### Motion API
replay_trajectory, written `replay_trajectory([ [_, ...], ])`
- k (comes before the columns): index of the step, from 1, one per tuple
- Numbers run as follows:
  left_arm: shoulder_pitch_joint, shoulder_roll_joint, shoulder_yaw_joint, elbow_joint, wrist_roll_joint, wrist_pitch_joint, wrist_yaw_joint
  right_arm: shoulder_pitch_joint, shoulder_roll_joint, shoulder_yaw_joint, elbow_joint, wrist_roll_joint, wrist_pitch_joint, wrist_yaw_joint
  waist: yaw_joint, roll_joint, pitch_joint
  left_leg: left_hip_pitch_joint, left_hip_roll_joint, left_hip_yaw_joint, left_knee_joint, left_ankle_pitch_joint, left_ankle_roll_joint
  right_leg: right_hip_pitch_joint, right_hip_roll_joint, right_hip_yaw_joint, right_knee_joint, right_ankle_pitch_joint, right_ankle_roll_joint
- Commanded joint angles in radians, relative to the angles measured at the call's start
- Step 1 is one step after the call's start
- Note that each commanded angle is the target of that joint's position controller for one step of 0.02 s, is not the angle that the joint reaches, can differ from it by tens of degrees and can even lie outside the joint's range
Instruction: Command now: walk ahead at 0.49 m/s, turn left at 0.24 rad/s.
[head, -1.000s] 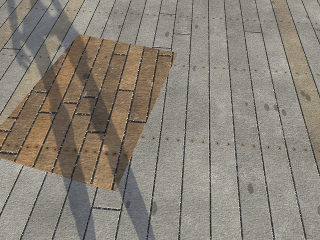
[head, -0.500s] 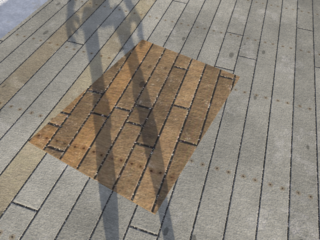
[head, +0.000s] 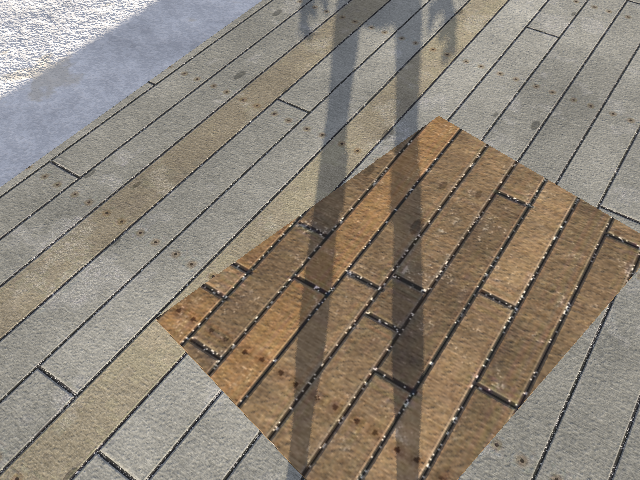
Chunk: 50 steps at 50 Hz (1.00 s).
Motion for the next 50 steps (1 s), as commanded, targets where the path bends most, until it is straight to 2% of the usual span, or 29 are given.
replay_trajectory([
  [1,0.038,0.071,0.011,-0.022,0.001,-0.010,-0.006,0.023,-0.040,-0.011,-0.074,-0.005,-0.011,0.003,-0.015,-0.088,-0.050,-0.188,0.116,-0.014,-0.051,0.049,0.001,0.176,-0.277,0.321,-0.251,0.042,-0.199],
  [5,0.083,0.138,0.026,0.005,-0.012,-0.006,0.003,-0.102,-0.021,0.008,-0.129,-0.022,-0.011,0.004,0.004,-0.077,-0.009,-0.228,0.147,0.030,-0.290,0.172,-0.026,0.140,-0.279,0.225,-0.307,0.104,-0.214],
  [8,0.114,0.158,0.028,0.017,-0.023,0.007,0.007,-0.202,-0.023,0.015,-0.153,-0.016,-0.018,0.013,0.035,-0.088,0.004,-0.172,0.118,0.070,-0.487,0.324,-0.034,0.128,-0.241,0.139,-0.298,0.122,-0.175],
  [12,0.203,0.167,0.024,0.050,-0.038,0.026,0.007,-0.322,-0.049,0.011,-0.200,-0.003,-0.029,0.026,0.069,-0.104,0.026,-0.110,0.075,0.078,-0.633,0.348,-0.040,0.170,-0.264,0.178,-0.243,0.076,-0.152],
  [14,0.201,0.181,0.027,0.052,-0.039,0.037,0.012,-0.318,-0.079,0.000,-0.209,-0.001,-0.039,0.033,0.043,-0.113,0.020,-0.055,0.060,0.072,-0.696,0.305,-0.025,0.205,-0.289,0.219,-0.195,0.044,-0.132],
  [15,0.190,0.188,0.028,0.050,-0.038,0.044,0.015,-0.277,-0.095,-0.009,-0.199,-0.003,-0.044,0.033,0.010,-0.115,0.005,0.017,0.047,0.082,-0.728,0.286,-0.016,0.203,-0.285,0.223,-0.149,0.062,-0.117],
  [16,0.185,0.178,0.023,0.046,-0.034,0.047,0.017,-0.182,-0.125,-0.028,-0.171,-0.006,-0.045,0.027,-0.039,-0.109,-0.044,0.159,0.031,0.095,-0.753,0.259,0.001,0.180,-0.250,0.204,-0.048,0.144,-0.094],
  [17,0.171,0.132,0.007,0.031,-0.022,0.044,0.016,-0.023,-0.183,-0.053,-0.137,-0.016,-0.047,0.017,-0.113,-0.068,-0.149,0.390,0.114,0.020,-0.744,0.260,0.043,0.078,-0.185,0.151,0.179,0.135,-0.057],
  [18,0.223,0.028,-0.023,-0.003,-0.009,0.030,0.016,0.121,-0.285,-0.078,-0.123,-0.038,-0.038,0.009,-0.134,0.153,-0.302,0.750,0.368,-0.299,-0.763,0.211,0.145,-0.253,-0.053,0.044,0.562,-0.168,0.012],
  [19,0.283,0.026,-0.026,-0.002,-0.037,0.015,0.018,0.167,-0.258,-0.072,-0.106,-0.040,-0.031,0.015,-0.121,0.289,-0.380,0.789,0.466,-0.606,-0.893,0.064,0.222,-0.421,-0.024,0.128,0.782,-0.460,0.017],
  [20,0.233,0.125,0.003,-0.001,-0.059,0.016,0.021,0.108,-0.175,-0.049,-0.112,-0.030,-0.036,0.020,-0.111,0.166,-0.249,0.674,0.429,-0.509,-0.914,0.016,0.187,-0.480,-0.078,0.179,0.876,-0.391,0.008],
  [21,0.175,0.135,0.010,-0.016,-0.057,0.022,0.024,0.030,-0.130,-0.034,-0.123,-0.021,-0.038,0.024,-0.084,0.119,-0.161,0.549,0.389,-0.359,-0.932,0.062,0.154,-0.479,-0.118,0.157,0.868,-0.298,0.004],
  [22,0.148,0.121,0.013,-0.017,-0.044,0.033,0.027,-0.044,-0.094,-0.023,-0.125,-0.022,-0.041,0.029,-0.053,0.075,-0.103,0.439,0.341,-0.252,-0.969,0.128,0.135,-0.439,-0.150,0.150,0.828,-0.222,0.010],
  [24,0.155,0.087,0.019,-0.020,-0.037,0.061,0.023,-0.108,-0.067,-0.020,-0.114,-0.030,-0.049,0.032,-0.005,0.098,-0.046,0.308,0.282,-0.098,-1.036,0.232,0.113,-0.352,-0.187,0.145,0.770,-0.133,0.017],
  [27,0.131,0.053,0.020,-0.043,-0.036,0.084,0.017,-0.093,-0.088,-0.034,-0.083,-0.038,-0.062,0.022,0.012,0.051,-0.022,0.285,0.275,0.032,-1.066,0.406,0.127,-0.373,-0.187,0.148,0.742,-0.043,0.027],
  [31,0.031,0.041,0.019,-0.092,-0.029,0.086,0.004,-0.060,-0.118,-0.045,-0.048,-0.039,-0.053,0.003,-0.007,0.025,0.013,0.324,0.275,0.141,-1.085,0.436,0.123,-0.422,-0.177,0.146,0.543,0.111,0.035],
  [35,-0.120,0.027,0.007,-0.153,-0.023,0.082,-0.024,-0.014,-0.155,-0.054,-0.026,-0.028,-0.038,-0.009,-0.060,0.005,0.061,0.375,0.290,0.224,-1.088,0.422,0.109,-0.415,-0.169,0.065,0.362,0.186,0.018],
  [38,-0.184,0.029,0.008,-0.203,-0.016,0.080,-0.044,-0.009,-0.172,-0.057,-0.016,-0.017,-0.011,-0.017,-0.065,0.016,0.079,0.424,0.292,0.287,-0.989,0.656,0.081,-0.374,-0.139,-0.008,0.266,0.126,-0.002],
  [40,-0.152,0.057,0.023,-0.222,-0.014,0.082,-0.053,-0.021,-0.201,-0.064,-0.023,-0.005,0.006,-0.026,-0.033,0.056,0.023,0.454,0.290,0.307,-0.871,0.912,0.055,-0.272,-0.083,-0.058,0.246,0.042,-0.029],
  [41,-0.087,0.081,0.035,-0.213,-0.015,0.083,-0.054,-0.036,-0.216,-0.069,-0.031,0.002,0.014,-0.032,0.003,0.075,-0.021,0.458,0.283,0.311,-0.773,1.029,0.041,-0.190,-0.045,-0.081,0.234,0.002,-0.047],
  [42,0.032,0.122,0.058,-0.187,-0.018,0.082,-0.051,-0.057,-0.224,-0.071,-0.040,0.008,0.022,-0.035,0.068,0.066,-0.084,0.436,0.259,0.319,-0.614,1.049,0.019,-0.046,-0.005,-0.088,0.169,0.032,-0.074],
  [43,0.150,0.183,0.087,-0.158,-0.013,0.083,-0.031,-0.053,-0.209,-0.065,-0.048,0.009,0.020,-0.033,0.130,0.017,-0.151,0.330,0.201,0.333,-0.385,0.883,-0.033,0.164,0.006,-0.048,0.068,0.197,-0.111],
  [44,0.173,0.288,0.103,-0.153,-0.007,0.091,-0.003,0.003,-0.084,-0.028,-0.083,-0.053,0.009,-0.024,0.063,-0.230,-0.234,0.011,0.105,0.313,-0.047,0.001,-0.090,0.457,-0.228,0.251,0.150,0.678,-0.182],
  [45,0.128,0.334,0.100,-0.217,0.017,0.083,-0.008,0.122,-0.076,-0.010,-0.103,-0.046,-0.014,-0.008,0.001,-0.285,-0.461,-0.233,-0.049,0.105,0.258,-0.404,-0.129,0.690,-0.468,0.740,0.097,0.761,-0.434],
  [46,0.131,0.262,0.086,-0.232,0.010,0.087,-0.017,0.015,-0.165,-0.032,-0.103,-0.016,-0.022,-0.001,0.082,-0.097,-0.487,-0.257,0.006,-0.021,0.274,-0.309,-0.111,0.632,-0.419,0.653,0.028,0.665,-0.386],
  [47,0.068,0.215,0.073,-0.234,-0.006,0.084,-0.018,-0.066,-0.163,-0.031,-0.137,0.000,-0.019,-0.005,0.060,-0.074,-0.343,-0.297,0.036,0.001,0.208,-0.206,-0.095,0.503,-0.364,0.515,0.008,0.556,-0.330],
  [48,0.012,0.180,0.065,-0.235,-0.024,0.086,-0.013,-0.078,-0.147,-0.030,-0.123,-0.016,-0.009,-0.021,0.021,-0.003,-0.233,-0.288,0.076,0.012,0.130,-0.134,-0.101,0.354,-0.304,0.429,-0.014,0.473,-0.274],
  [49,-0.025,0.154,0.057,-0.243,-0.026,0.091,-0.008,-0.077,-0.158,-0.037,-0.125,-0.027,0.008,-0.034,-0.007,-0.029,-0.184,-0.242,0.093,0.009,0.073,-0.093,-0.106,0.231,-0.274,0.389,-0.039,0.444,-0.255],
  [50,-0.039,0.154,0.056,-0.251,-0.012,0.095,-0.005,-0.063,-0.164,-0.042,-0.129,-0.030,0.025,-0.035,-0.032,-0.059,-0.170,-0.174,0.096,0.006,0.045,-0.068,-0.104,0.137,-0.251,0.367,-0.064,0.425,-0.245],
])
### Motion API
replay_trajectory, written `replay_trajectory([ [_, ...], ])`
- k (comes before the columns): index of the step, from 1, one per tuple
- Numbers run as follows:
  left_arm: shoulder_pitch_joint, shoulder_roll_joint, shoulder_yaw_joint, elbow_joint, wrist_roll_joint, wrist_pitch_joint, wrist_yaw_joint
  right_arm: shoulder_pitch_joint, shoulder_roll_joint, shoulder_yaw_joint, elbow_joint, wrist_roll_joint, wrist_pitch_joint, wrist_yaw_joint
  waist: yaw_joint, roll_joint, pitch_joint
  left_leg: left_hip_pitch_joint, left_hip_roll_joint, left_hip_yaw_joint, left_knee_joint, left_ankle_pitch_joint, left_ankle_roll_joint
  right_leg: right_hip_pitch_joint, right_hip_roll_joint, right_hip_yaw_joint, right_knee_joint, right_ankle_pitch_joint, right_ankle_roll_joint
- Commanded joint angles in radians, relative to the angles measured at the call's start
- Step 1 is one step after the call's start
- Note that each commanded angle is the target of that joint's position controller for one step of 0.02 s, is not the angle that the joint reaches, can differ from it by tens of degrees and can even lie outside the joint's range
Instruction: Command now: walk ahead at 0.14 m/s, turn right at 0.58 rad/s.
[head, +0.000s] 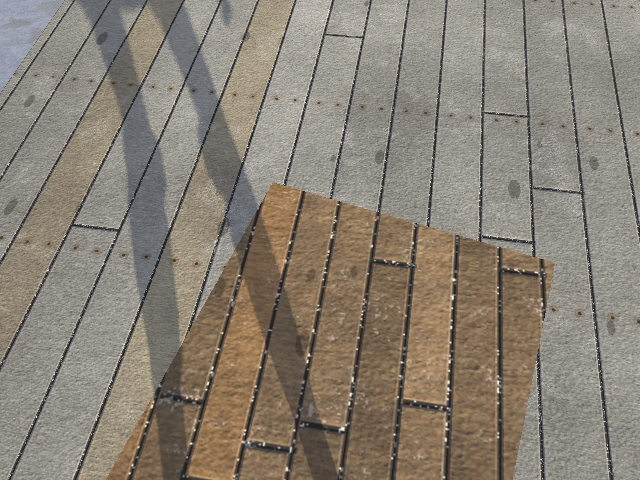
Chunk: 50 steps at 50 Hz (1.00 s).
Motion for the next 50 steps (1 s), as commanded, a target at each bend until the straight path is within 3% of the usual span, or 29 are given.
replay_trajectory([
  [1,0.012,0.132,0.039,-0.082,0.011,-0.006,0.013,0.094,-0.115,-0.035,-0.060,-0.011,0.023,-0.017,-0.030,-0.052,-0.222,-0.098,0.028,-0.042,-0.039,0.079,-0.006,0.232,-0.263,0.331,-0.200,0.432,-0.195],
  [3,0.020,0.149,0.045,-0.080,0.014,-0.007,0.022,0.095,-0.088,-0.029,-0.065,-0.018,0.032,-0.023,-0.034,-0.064,-0.234,-0.085,0.010,-0.036,-0.110,0.107,-0.019,0.195,-0.242,0.300,-0.195,0.483,-0.192],
  [5,0.032,0.158,0.048,-0.080,0.006,0.002,0.037,0.063,-0.081,-0.027,-0.078,-0.020,0.040,-0.030,-0.023,-0.073,-0.247,-0.111,-0.002,-0.045,-0.177,0.141,-0.033,0.203,-0.234,0.312,-0.189,0.418,-0.181],
  [8,0.028,0.159,0.046,-0.092,-0.002,0.026,0.058,0.002,-0.082,-0.027,-0.101,-0.014,0.049,-0.031,-0.004,-0.102,-0.236,-0.135,-0.015,-0.066,-0.283,0.203,-0.042,0.201,-0.212,0.363,-0.202,0.124,-0.147],
  [10,0.018,0.148,0.040,-0.100,0.002,0.037,0.067,-0.020,-0.077,-0.024,-0.106,-0.009,0.050,-0.027,0.009,-0.124,-0.217,-0.122,-0.014,-0.066,-0.360,0.235,-0.041,0.192,-0.204,0.377,-0.208,-0.031,-0.128],
  [12,0.025,0.141,0.036,-0.098,0.009,0.042,0.069,-0.038,-0.073,-0.021,-0.114,-0.007,0.045,-0.020,0.026,-0.145,-0.204,-0.082,-0.014,-0.059,-0.427,0.233,-0.038,0.182,-0.209,0.392,-0.202,-0.070,-0.128],
  [15,0.041,0.128,0.026,-0.091,0.017,0.047,0.061,-0.042,-0.075,-0.020,-0.124,-0.003,0.031,-0.008,0.042,-0.159,-0.203,0.004,-0.024,-0.037,-0.521,0.175,-0.020,0.197,-0.226,0.419,-0.156,0.026,-0.133],
  [16,0.044,0.122,0.021,-0.090,0.017,0.049,0.058,-0.035,-0.072,-0.020,-0.127,-0.002,0.026,-0.002,0.040,-0.159,-0.203,0.037,-0.029,-0.028,-0.573,0.165,-0.010,0.209,-0.230,0.431,-0.135,0.075,-0.131],
  [18,0.037,0.081,-0.001,-0.084,0.008,0.052,0.056,0.025,-0.042,-0.014,-0.111,-0.004,0.014,0.015,-0.007,-0.138,-0.213,0.215,-0.039,0.008,-0.816,0.278,0.029,0.159,-0.182,0.416,-0.116,-0.138,-0.083],
  [19,0.075,0.047,-0.013,-0.073,0.013,0.048,0.055,0.042,-0.064,-0.017,-0.108,-0.019,0.010,0.018,0.000,-0.092,-0.202,0.313,0.024,-0.040,-0.861,0.287,0.058,0.086,-0.128,0.383,-0.075,-0.313,-0.031],
  [20,0.110,0.012,-0.024,-0.072,0.023,0.039,0.053,0.091,-0.127,-0.027,-0.109,-0.037,0.010,0.015,0.019,0.086,-0.205,0.391,0.197,-0.226,-0.919,0.230,0.140,-0.021,-0.021,0.259,0.143,-0.472,0.030],
  [21,0.049,0.062,-0.008,-0.114,0.001,0.022,0.050,0.143,-0.192,-0.051,-0.072,-0.045,0.011,0.023,0.001,0.290,-0.118,0.345,0.304,-0.484,-1.045,0.010,0.275,-0.189,0.044,0.104,0.250,-0.489,0.057],
  [22,-0.014,0.141,0.015,-0.120,-0.004,0.006,0.051,0.135,-0.174,-0.053,-0.083,-0.032,0.002,0.023,-0.034,0.220,-0.041,0.314,0.324,-0.555,-1.093,-0.164,0.311,-0.254,-0.024,0.135,0.384,-0.427,0.075],
  [23,-0.014,0.151,0.025,-0.108,-0.008,0.000,0.046,0.118,-0.153,-0.049,-0.082,-0.015,-0.001,0.014,-0.021,0.177,-0.024,0.323,0.296,-0.511,-1.090,-0.179,0.285,-0.285,-0.047,0.129,0.440,-0.357,0.083],
  [25,0.015,0.107,0.021,-0.079,0.000,-0.004,0.034,0.114,-0.128,-0.041,-0.081,0.007,-0.004,0.003,-0.015,0.147,-0.029,0.361,0.239,-0.406,-1.095,-0.093,0.247,-0.308,-0.083,0.093,0.475,-0.256,0.102],
  [28,-0.032,0.028,0.000,-0.075,-0.002,-0.027,0.021,0.137,-0.108,-0.038,-0.073,0.006,-0.007,0.006,-0.040,0.137,-0.047,0.329,0.159,-0.229,-1.103,0.109,0.217,-0.197,-0.089,0.013,0.341,-0.143,0.101],
  [30,-0.074,0.000,-0.010,-0.084,-0.005,-0.038,0.015,0.151,-0.119,-0.042,-0.066,0.012,-0.007,0.011,-0.059,0.159,-0.059,0.298,0.138,-0.163,-1.095,0.182,0.215,-0.088,-0.082,-0.015,0.202,-0.121,0.100],
  [34,-0.084,0.033,-0.003,-0.089,-0.020,-0.048,0.004,0.190,-0.161,-0.052,-0.049,0.026,-0.002,0.027,-0.064,0.168,-0.054,0.270,0.184,-0.183,-1.065,0.159,0.240,0.043,-0.075,-0.034,0.038,-0.139,0.082],
  [36,-0.007,0.048,0.006,-0.060,-0.019,-0.051,0.003,0.178,-0.153,-0.047,-0.047,0.033,0.004,0.031,-0.013,0.142,-0.066,0.213,0.178,-0.177,-1.014,0.155,0.220,0.198,-0.060,-0.047,-0.057,-0.073,0.060],
  [37,0.066,0.065,0.018,-0.037,-0.020,-0.051,0.010,0.178,-0.130,-0.037,-0.044,0.030,0.005,0.033,0.025,0.122,-0.086,0.154,0.155,-0.170,-0.955,0.187,0.198,0.329,-0.060,-0.035,-0.084,-0.072,0.045],
  [38,0.189,0.103,0.033,-0.016,-0.017,-0.054,0.023,0.150,-0.080,-0.019,-0.053,0.022,0.001,0.036,0.093,0.075,-0.140,0.052,0.096,-0.115,-0.787,0.218,0.150,0.510,-0.145,0.068,-0.112,-0.097,0.014],
  [39,0.310,0.216,0.060,-0.005,0.009,-0.051,0.034,0.147,0.008,0.007,-0.099,0.014,-0.017,0.036,0.127,-0.193,-0.237,-0.218,-0.030,0.028,-0.412,0.093,0.072,0.758,-0.390,0.409,-0.183,-0.236,-0.087],
  [40,0.375,0.232,0.067,0.019,0.015,-0.055,0.027,0.128,-0.050,-0.007,-0.120,0.032,-0.034,0.024,0.150,-0.272,-0.237,-0.362,-0.052,-0.039,-0.174,-0.075,0.064,0.714,-0.501,0.668,-0.286,-0.399,-0.185],
  [41,0.332,0.162,0.043,0.021,0.009,-0.065,0.023,0.120,-0.114,-0.028,-0.114,0.047,-0.038,0.023,0.126,-0.194,-0.146,-0.416,-0.007,-0.106,-0.074,-0.008,0.085,0.648,-0.480,0.604,-0.299,-0.463,-0.170],
  [42,0.273,0.110,0.026,0.013,0.006,-0.070,0.022,0.107,-0.112,-0.029,-0.106,0.048,-0.035,0.028,0.095,-0.169,-0.091,-0.423,0.018,-0.103,-0.065,0.082,0.097,0.586,-0.430,0.493,-0.314,-0.425,-0.135],
  [44,0.181,0.064,0.011,0.013,0.011,-0.076,0.019,0.092,-0.090,-0.032,-0.095,0.031,-0.021,0.032,0.050,-0.133,-0.034,-0.385,0.052,-0.105,-0.115,0.216,0.094,0.482,-0.363,0.312,-0.356,-0.202,-0.092],
  [47,0.169,0.056,0.014,0.032,0.018,-0.089,0.022,0.107,-0.046,-0.026,-0.082,0.028,0.000,0.041,0.025,-0.107,-0.040,-0.337,0.049,-0.093,-0.137,0.331,0.072,0.428,-0.321,0.128,-0.377,0.098,-0.073],
  [50,0.177,0.074,0.020,0.063,0.019,-0.091,0.032,0.045,-0.027,-0.020,-0.110,0.023,0.005,0.043,0.029,-0.074,-0.020,-0.351,0.037,-0.086,-0.270,0.437,0.049,0.420,-0.315,0.024,-0.390,0.229,-0.070],
])
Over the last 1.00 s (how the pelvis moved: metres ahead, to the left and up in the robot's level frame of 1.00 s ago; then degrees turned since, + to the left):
0.47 -0.02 -0.01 -24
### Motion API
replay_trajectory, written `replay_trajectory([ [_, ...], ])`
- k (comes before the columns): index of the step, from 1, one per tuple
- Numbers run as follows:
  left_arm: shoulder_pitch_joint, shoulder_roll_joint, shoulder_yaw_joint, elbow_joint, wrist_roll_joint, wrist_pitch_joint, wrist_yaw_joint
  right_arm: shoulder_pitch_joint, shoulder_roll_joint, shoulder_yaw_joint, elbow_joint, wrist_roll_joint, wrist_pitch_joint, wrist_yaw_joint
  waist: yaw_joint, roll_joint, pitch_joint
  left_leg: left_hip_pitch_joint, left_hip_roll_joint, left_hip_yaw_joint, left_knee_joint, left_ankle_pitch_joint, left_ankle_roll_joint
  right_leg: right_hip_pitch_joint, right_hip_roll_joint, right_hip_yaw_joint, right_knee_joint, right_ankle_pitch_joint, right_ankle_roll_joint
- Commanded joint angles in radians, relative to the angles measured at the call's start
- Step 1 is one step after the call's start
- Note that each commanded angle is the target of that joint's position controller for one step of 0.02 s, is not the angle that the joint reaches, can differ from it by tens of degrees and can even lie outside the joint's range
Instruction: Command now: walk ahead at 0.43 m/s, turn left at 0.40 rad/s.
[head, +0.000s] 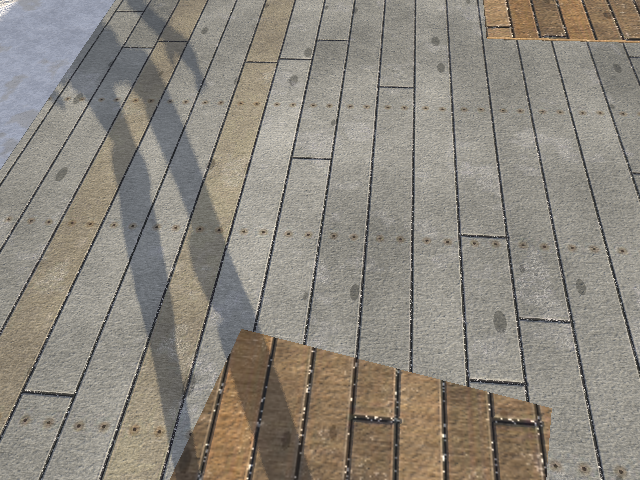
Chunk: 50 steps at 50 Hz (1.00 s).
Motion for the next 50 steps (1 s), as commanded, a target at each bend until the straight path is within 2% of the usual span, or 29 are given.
replay_trajectory([
  [1,-0.075,0.137,0.031,-0.050,0.001,-0.017,0.013,-0.063,-0.019,0.000,-0.087,-0.007,-0.008,0.007,-0.019,-0.125,0.092,-0.087,0.014,-0.004,-0.155,0.142,-0.014,-0.011,-0.246,0.077,-0.137,0.432,-0.109],
  [4,-0.068,0.167,0.034,-0.028,-0.006,-0.002,0.036,-0.187,0.015,0.016,-0.135,-0.024,-0.015,0.031,0.017,-0.121,0.108,0.046,-0.010,0.119,-0.363,0.254,-0.009,-0.057,-0.227,-0.028,-0.098,0.596,-0.076],
  [6,-0.040,0.193,0.038,-0.008,-0.016,0.013,0.045,-0.214,0.007,0.013,-0.162,-0.018,-0.012,0.050,0.021,-0.130,0.089,0.075,-0.027,0.142,-0.426,0.235,0.008,0.006,-0.249,-0.041,-0.044,0.670,-0.066],
  [9,-0.071,0.236,0.053,-0.017,-0.032,0.041,0.062,-0.120,-0.060,-0.016,-0.166,-0.022,-0.006,0.067,-0.047,-0.168,0.006,0.188,-0.093,0.183,-0.455,0.091,0.064,0.098,-0.271,-0.053,0.151,0.955,-0.042],
  [10,-0.084,0.244,0.056,-0.026,-0.033,0.050,0.065,-0.024,-0.101,-0.036,-0.148,-0.021,-0.005,0.064,-0.097,-0.160,-0.047,0.303,-0.122,0.184,-0.487,0.080,0.091,0.087,-0.259,-0.055,0.289,0.978,-0.029],
  [11,-0.101,0.232,0.052,-0.040,-0.037,0.051,0.064,0.088,-0.145,-0.058,-0.125,-0.022,-0.005,0.049,-0.163,-0.121,-0.105,0.482,-0.136,0.160,-0.587,0.188,0.126,0.011,-0.211,-0.070,0.492,0.864,0.005],
  [12,-0.035,0.144,0.024,-0.064,0.000,0.043,0.054,0.123,-0.219,-0.070,-0.128,-0.025,0.003,0.021,-0.130,0.077,-0.202,0.766,0.048,-0.080,-0.541,0.578,0.195,-0.240,-0.120,-0.068,0.819,0.207,0.057],
  [13,0.107,0.086,-0.009,-0.085,0.015,0.030,0.030,0.046,-0.286,-0.067,-0.183,-0.047,-0.001,0.017,-0.023,0.228,-0.392,1.055,0.339,-0.607,-0.558,0.738,0.460,-0.569,0.063,0.097,1.201,-0.488,0.108],
  [14,0.028,0.205,0.016,-0.070,-0.001,0.019,0.013,0.057,-0.211,-0.057,-0.204,-0.040,0.010,0.019,-0.121,0.040,-0.479,0.991,0.299,-0.566,-0.638,0.538,0.429,-0.579,0.004,0.259,1.233,-0.399,0.092],
  [15,-0.076,0.212,0.018,-0.110,-0.028,0.024,0.013,-0.009,-0.171,-0.042,-0.206,-0.031,0.012,0.019,-0.103,0.001,-0.330,0.862,0.245,-0.439,-0.668,0.399,0.369,-0.617,-0.027,0.235,1.182,-0.306,0.079],
  [16,-0.103,0.190,0.014,-0.111,-0.017,0.034,0.026,-0.054,-0.139,-0.034,-0.201,-0.015,0.017,0.016,-0.062,-0.091,-0.189,0.689,0.185,-0.348,-0.701,0.313,0.311,-0.626,-0.065,0.213,1.085,-0.241,0.085],
  [17,-0.110,0.197,0.019,-0.111,-0.005,0.052,0.039,-0.088,-0.121,-0.028,-0.208,-0.012,0.022,0.011,-0.038,-0.077,-0.134,0.562,0.153,-0.303,-0.726,0.272,0.289,-0.586,-0.088,0.212,1.014,-0.201,0.091],
  [18,-0.094,0.199,0.022,-0.110,-0.004,0.068,0.042,-0.109,-0.128,-0.030,-0.212,-0.024,0.027,0.009,-0.009,-0.045,-0.104,0.449,0.122,-0.277,-0.753,0.241,0.276,-0.514,-0.093,0.208,0.968,-0.178,0.093],
  [20,-0.065,0.167,0.016,-0.100,0.005,0.082,0.051,-0.133,-0.143,-0.037,-0.212,-0.038,0.027,0.005,0.013,-0.005,-0.097,0.344,0.082,-0.228,-0.761,0.300,0.271,-0.447,-0.076,0.183,0.877,-0.153,0.110],
  [23,-0.102,0.147,0.010,-0.109,0.010,0.088,0.065,-0.114,-0.161,-0.044,-0.203,-0.032,0.037,-0.015,-0.005,0.008,-0.137,0.352,0.067,-0.227,-0.737,0.287,0.263,-0.455,-0.059,0.191,0.757,-0.104,0.136],
  [26,-0.165,0.145,0.009,-0.127,0.001,0.095,0.064,-0.128,-0.161,-0.044,-0.213,-0.022,0.061,-0.033,-0.025,0.039,-0.131,0.343,0.037,-0.270,-0.747,-0.021,0.223,-0.457,-0.048,0.211,0.649,-0.032,0.140],
  [28,-0.200,0.144,0.010,-0.139,-0.003,0.091,0.059,-0.128,-0.162,-0.045,-0.216,-0.024,0.072,-0.038,-0.040,0.071,-0.110,0.335,0.030,-0.305,-0.751,-0.129,0.210,-0.438,-0.036,0.216,0.572,-0.024,0.137],
  [31,-0.217,0.150,0.014,-0.147,-0.010,0.072,0.047,-0.107,-0.159,-0.046,-0.215,-0.025,0.082,-0.036,-0.059,0.098,-0.109,0.377,0.037,-0.365,-0.716,-0.104,0.203,-0.385,-0.015,0.216,0.453,-0.061,0.121],
  [34,-0.152,0.156,0.027,-0.131,-0.016,0.056,0.033,-0.115,-0.144,-0.041,-0.219,-0.009,0.094,-0.037,-0.013,0.105,-0.104,0.386,0.004,-0.396,-0.639,-0.035,0.157,-0.226,-0.006,0.190,0.166,0.037,0.076],
  [35,-0.122,0.208,0.044,-0.128,-0.003,0.056,0.034,-0.086,-0.111,-0.032,-0.218,-0.007,0.095,-0.038,-0.015,0.037,-0.117,0.306,-0.049,-0.346,-0.547,-0.146,0.107,-0.105,-0.129,0.272,0.093,0.082,0.031],
  [36,-0.152,0.309,0.066,-0.135,0.025,0.068,0.040,-0.062,-0.071,-0.024,-0.240,-0.005,0.090,-0.036,-0.068,-0.260,-0.077,0.100,-0.205,-0.126,-0.343,-0.385,0.036,-0.039,-0.346,0.510,0.045,0.227,-0.102],
  [37,-0.148,0.271,0.063,-0.143,0.047,0.069,0.037,-0.081,-0.148,-0.046,-0.250,-0.019,0.073,-0.031,-0.037,-0.355,-0.076,0.031,-0.202,-0.056,-0.093,-0.489,-0.014,-0.085,-0.457,0.657,0.014,0.336,-0.224],
  [38,-0.195,0.218,0.047,-0.167,0.038,0.068,0.043,-0.060,-0.196,-0.066,-0.226,-0.018,0.072,-0.027,-0.050,-0.263,-0.073,0.033,-0.160,-0.069,0.048,-0.427,-0.038,-0.094,-0.434,0.577,0.039,0.363,-0.219],
  [40,-0.246,0.163,0.033,-0.176,0.004,0.074,0.049,-0.023,-0.157,-0.062,-0.176,-0.017,0.092,-0.036,-0.061,-0.179,-0.050,0.040,-0.152,-0.046,0.156,-0.330,-0.075,-0.095,-0.308,0.403,0.079,0.367,-0.139],
  [42,-0.235,0.158,0.025,-0.169,-0.002,0.084,0.050,-0.031,-0.098,-0.042,-0.176,-0.013,0.104,-0.034,-0.050,-0.178,-0.030,0.059,-0.154,-0.015,0.165,-0.292,-0.096,-0.108,-0.266,0.316,0.074,0.430,-0.142],
  [44,-0.210,0.162,0.028,-0.159,0.002,0.093,0.050,-0.079,-0.067,-0.027,-0.194,-0.009,0.101,-0.035,-0.025,-0.215,-0.039,0.077,-0.139,0.019,0.037,-0.277,-0.108,-0.058,-0.248,0.276,0.076,0.431,-0.150],
  [46,-0.205,0.175,0.032,-0.152,-0.001,0.100,0.050,-0.108,-0.042,-0.012,-0.204,-0.015,0.098,-0.030,-0.010,-0.248,-0.064,0.165,-0.107,0.047,-0.127,-0.298,-0.109,-0.040,-0.250,0.256,0.089,0.426,-0.154],
  [49,-0.185,0.204,0.039,-0.134,-0.013,0.105,0.042,-0.119,-0.047,-0.008,-0.206,-0.014,0.095,-0.019,0.008,-0.291,-0.070,0.304,-0.089,0.097,-0.342,-0.301,-0.091,-0.058,-0.275,0.272,0.098,0.423,-0.170],
  [50,-0.174,0.202,0.037,-0.127,-0.019,0.106,0.039,-0.099,-0.048,-0.008,-0.195,-0.013,0.095,-0.016,0.004,-0.280,-0.081,0.359,-0.091,0.113,-0.436,-0.255,-0.077,-0.072,-0.273,0.276,0.093,0.308,-0.165],
])
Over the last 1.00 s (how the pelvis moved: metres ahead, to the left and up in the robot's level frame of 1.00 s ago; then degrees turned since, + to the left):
0.26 -0.04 0.02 -6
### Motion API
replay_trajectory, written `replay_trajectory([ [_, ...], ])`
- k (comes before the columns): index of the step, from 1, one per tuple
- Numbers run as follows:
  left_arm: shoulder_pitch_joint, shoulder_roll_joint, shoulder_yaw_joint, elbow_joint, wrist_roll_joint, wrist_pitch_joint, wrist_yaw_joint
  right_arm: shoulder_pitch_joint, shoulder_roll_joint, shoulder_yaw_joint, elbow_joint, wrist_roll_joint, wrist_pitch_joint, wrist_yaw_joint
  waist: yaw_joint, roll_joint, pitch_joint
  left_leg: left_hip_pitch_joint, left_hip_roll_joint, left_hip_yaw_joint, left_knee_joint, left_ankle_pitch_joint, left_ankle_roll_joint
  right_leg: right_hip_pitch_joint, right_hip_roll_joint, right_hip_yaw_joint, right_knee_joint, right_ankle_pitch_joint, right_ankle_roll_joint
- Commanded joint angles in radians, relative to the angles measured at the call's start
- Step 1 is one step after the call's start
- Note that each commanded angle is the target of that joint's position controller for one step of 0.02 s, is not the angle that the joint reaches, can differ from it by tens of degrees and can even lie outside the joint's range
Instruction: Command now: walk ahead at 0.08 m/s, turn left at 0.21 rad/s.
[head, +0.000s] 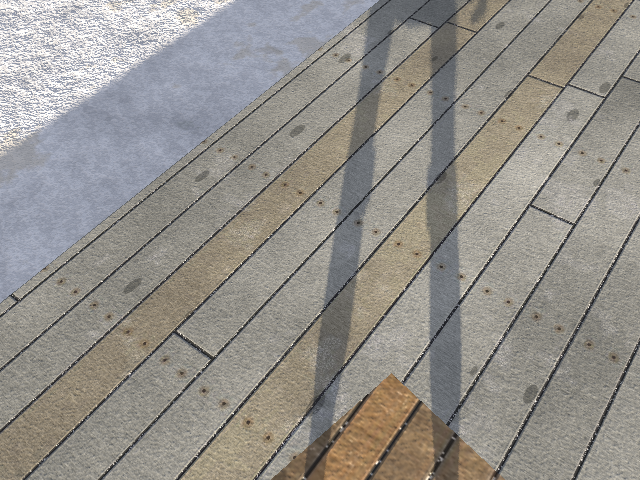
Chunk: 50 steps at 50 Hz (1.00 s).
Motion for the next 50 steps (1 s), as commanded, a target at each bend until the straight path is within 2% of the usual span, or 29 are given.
replay_trajectory([
  [1,-0.001,0.175,0.042,-0.041,-0.019,-0.007,-0.006,0.014,-0.045,-0.008,-0.057,0.001,-0.019,0.010,-0.010,-0.220,-0.123,0.146,-0.021,0.089,-0.307,0.130,0.038,0.088,-0.177,0.168,-0.114,0.139,-0.201],
  [2,0.020,0.158,0.034,-0.030,-0.025,-0.011,-0.011,0.043,-0.041,-0.008,-0.038,-0.002,-0.021,0.013,-0.024,-0.199,-0.109,0.247,-0.041,0.105,-0.418,0.178,0.067,0.018,-0.154,0.161,-0.115,-0.013,-0.170],
  [3,0.037,0.140,0.025,-0.020,-0.017,-0.020,-0.018,0.074,-0.065,-0.012,-0.033,-0.004,-0.025,0.010,-0.034,-0.163,-0.116,0.372,-0.007,0.048,-0.404,0.172,0.097,-0.083,-0.125,0.142,-0.085,-0.136,-0.119],
  [4,0.007,0.073,0.002,-0.038,0.012,-0.032,-0.030,0.158,-0.120,-0.022,-0.025,-0.008,-0.029,0.000,-0.057,0.011,-0.144,0.490,0.169,-0.175,-0.434,0.144,0.157,-0.228,-0.045,0.050,0.132,-0.256,-0.045],
  [5,-0.060,0.079,0.003,-0.094,-0.002,-0.050,-0.026,0.217,-0.242,-0.055,0.000,-0.020,-0.036,0.010,-0.094,0.274,-0.080,0.409,0.340,-0.451,-0.562,-0.138,0.315,-0.419,0.065,-0.062,0.284,-0.349,0.000],
  [6,-0.149,0.168,0.031,-0.110,-0.024,-0.062,-0.019,0.214,-0.208,-0.048,-0.003,-0.030,-0.063,0.011,-0.141,0.203,0.032,0.340,0.367,-0.553,-0.647,-0.268,0.384,-0.492,0.013,0.027,0.452,-0.351,0.004],
  [7,-0.130,0.191,0.046,-0.101,-0.037,-0.068,-0.021,0.187,-0.164,-0.032,0.009,-0.029,-0.083,0.006,-0.106,0.194,0.076,0.331,0.355,-0.520,-0.657,-0.290,0.368,-0.544,-0.009,0.050,0.524,-0.288,-0.006],
  [9,-0.075,0.168,0.049,-0.064,-0.021,-0.078,-0.027,0.139,-0.120,-0.018,0.011,-0.008,-0.108,-0.002,-0.072,0.166,0.076,0.362,0.295,-0.408,-0.663,-0.165,0.319,-0.570,-0.038,0.062,0.533,-0.150,-0.011],
  [11,-0.074,0.123,0.039,-0.049,-0.012,-0.095,-0.041,0.134,-0.100,-0.012,0.013,-0.012,-0.117,-0.005,-0.065,0.115,0.048,0.348,0.245,-0.289,-0.670,0.025,0.292,-0.514,-0.039,0.038,0.483,-0.014,-0.004],
  [15,-0.128,0.070,0.012,-0.053,-0.014,-0.103,-0.061,0.154,-0.127,-0.024,0.028,-0.003,-0.121,0.001,-0.089,0.112,0.019,0.261,0.197,-0.137,-0.657,0.191,0.274,-0.311,-0.003,-0.009,0.218,0.116,0.018],
  [18,-0.153,0.099,0.012,-0.070,-0.025,-0.101,-0.072,0.190,-0.162,-0.035,0.051,0.010,-0.124,0.010,-0.096,0.112,0.034,0.237,0.241,-0.153,-0.642,0.161,0.282,-0.234,0.005,-0.002,0.131,0.109,0.006],
  [21,-0.095,0.135,0.022,-0.062,-0.029,-0.103,-0.075,0.180,-0.170,-0.037,0.064,0.015,-0.119,0.013,-0.049,0.097,0.040,0.233,0.268,-0.165,-0.597,0.157,0.259,-0.131,0.012,-0.009,0.063,0.093,-0.038],
  [22,-0.035,0.148,0.030,-0.043,-0.026,-0.103,-0.070,0.178,-0.162,-0.033,0.068,0.011,-0.116,0.013,-0.017,0.086,0.019,0.218,0.248,-0.145,-0.531,0.228,0.241,-0.042,0.033,-0.028,0.044,0.077,-0.054],
  [23,0.084,0.181,0.048,-0.010,-0.026,-0.104,-0.060,0.186,-0.131,-0.020,0.072,0.002,-0.115,0.012,0.037,0.057,-0.044,0.175,0.198,-0.096,-0.373,0.346,0.213,0.120,0.040,-0.025,0.030,0.059,-0.078],
  [24,0.241,0.254,0.066,0.012,-0.017,-0.106,-0.049,0.188,-0.068,0.005,0.051,-0.017,-0.115,0.010,0.096,-0.095,-0.176,0.045,0.116,-0.007,-0.032,0.272,0.160,0.344,-0.133,0.186,-0.012,0.001,-0.141],
  [25,0.307,0.345,0.083,0.026,-0.001,-0.108,-0.060,0.256,-0.009,0.020,0.009,0.002,-0.134,0.004,0.061,-0.403,-0.273,-0.266,-0.039,0.015,0.305,-0.107,0.097,0.551,-0.324,0.692,-0.205,-0.303,-0.286],
  [26,0.262,0.246,0.054,0.015,-0.009,-0.114,-0.065,0.213,-0.116,-0.006,0.026,0.019,-0.146,0.003,0.069,-0.256,-0.206,-0.370,0.007,-0.083,0.436,-0.108,0.100,0.499,-0.325,0.753,-0.277,-0.438,-0.274],
  [27,0.203,0.205,0.040,0.007,-0.009,-0.114,-0.063,0.144,-0.150,-0.016,0.014,0.032,-0.152,0.010,0.053,-0.190,-0.103,-0.419,0.057,-0.067,0.453,-0.020,0.122,0.411,-0.306,0.622,-0.267,-0.384,-0.241],
  [28,0.150,0.186,0.032,-0.004,-0.003,-0.113,-0.062,0.117,-0.131,-0.011,0.019,0.023,-0.153,0.008,0.030,-0.109,-0.065,-0.393,0.097,-0.046,0.427,0.066,0.126,0.329,-0.263,0.517,-0.266,-0.266,-0.224],
  [29,0.117,0.164,0.026,-0.007,0.003,-0.111,-0.062,0.098,-0.115,-0.011,0.019,0.008,-0.152,0.009,0.013,-0.086,-0.032,-0.377,0.123,-0.042,0.377,0.128,0.124,0.265,-0.223,0.438,-0.283,-0.168,-0.220],
  [30,0.096,0.152,0.021,-0.010,0.011,-0.113,-0.060,0.109,-0.102,-0.011,0.025,0.004,-0.147,0.012,-0.010,-0.112,-0.029,-0.326,0.144,-0.041,0.348,0.175,0.120,0.213,-0.192,0.374,-0.304,-0.101,-0.212],
  [33,0.098,0.147,0.021,0.003,0.000,-0.125,-0.055,0.112,-0.074,-0.009,0.036,-0.001,-0.128,0.013,-0.029,-0.101,-0.016,-0.311,0.148,-0.018,0.286,0.250,0.092,0.164,-0.162,0.263,-0.353,0.055,-0.230],
  [35,0.118,0.158,0.024,0.020,-0.003,-0.125,-0.049,0.052,-0.066,-0.006,0.017,-0.009,-0.126,0.010,-0.019,-0.073,0.010,-0.361,0.152,-0.011,0.193,0.321,0.070,0.174,-0.160,0.217,-0.373,0.142,-0.238],
  [38,0.145,0.169,0.025,0.041,-0.007,-0.114,-0.039,-0.043,-0.039,0.006,-0.003,-0.007,-0.138,0.017,0.010,-0.076,0.025,-0.343,0.138,0.010,-0.001,0.457,0.059,0.184,-0.131,0.134,-0.375,0.233,-0.214],
  [42,0.217,0.188,0.029,0.079,-0.018,-0.100,-0.031,-0.178,-0.022,0.018,-0.037,0.002,-0.153,0.041,0.061,-0.066,0.056,-0.295,0.103,0.044,-0.186,0.552,0.067,0.221,-0.142,0.095,-0.368,0.245,-0.206],
  [45,0.251,0.195,0.032,0.106,-0.022,-0.084,-0.028,-0.240,-0.029,0.018,-0.065,0.008,-0.161,0.061,0.064,-0.070,0.074,-0.305,0.086,0.040,-0.258,0.508,0.095,0.312,-0.184,0.102,-0.329,0.287,-0.201],
  [48,0.238,0.220,0.042,0.114,-0.024,-0.070,-0.021,-0.198,-0.065,0.005,-0.062,0.004,-0.164,0.070,0.015,-0.098,0.028,-0.205,0.046,0.063,-0.297,0.390,0.141,0.389,-0.204,0.097,-0.226,0.536,-0.174],
  [49,0.226,0.233,0.046,0.113,-0.022,-0.065,-0.018,-0.125,-0.091,-0.008,-0.044,0.002,-0.163,0.066,-0.029,-0.117,-0.029,-0.091,0.012,0.090,-0.300,0.360,0.162,0.397,-0.191,0.083,-0.133,0.720,-0.163],
  [50,0.210,0.223,0.041,0.109,-0.019,-0.058,-0.016,0.028,-0.132,-0.030,-0.001,0.001,-0.160,0.055,-0.112,-0.106,-0.128,0.123,-0.011,0.114,-0.324,0.385,0.195,0.351,-0.145,0.043,0.050,0.825,-0.136],
])
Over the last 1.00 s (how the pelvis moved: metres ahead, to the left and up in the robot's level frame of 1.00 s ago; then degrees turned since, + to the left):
0.23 0.00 -0.01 31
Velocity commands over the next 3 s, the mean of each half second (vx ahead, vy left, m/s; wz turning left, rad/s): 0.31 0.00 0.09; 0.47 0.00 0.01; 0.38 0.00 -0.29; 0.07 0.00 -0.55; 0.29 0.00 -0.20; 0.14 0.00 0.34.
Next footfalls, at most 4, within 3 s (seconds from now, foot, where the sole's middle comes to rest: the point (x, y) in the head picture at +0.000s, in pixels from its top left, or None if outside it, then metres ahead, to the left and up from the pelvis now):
0.06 left None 0.02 0.13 -0.78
0.46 right None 0.24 -0.13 -0.78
1.02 left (309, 430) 0.57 0.10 -0.78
1.52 right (410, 335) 0.81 -0.13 -0.78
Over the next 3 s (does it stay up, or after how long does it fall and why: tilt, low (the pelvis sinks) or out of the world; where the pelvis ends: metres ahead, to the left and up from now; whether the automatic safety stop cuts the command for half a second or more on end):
stays up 0.95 -0.12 -0.01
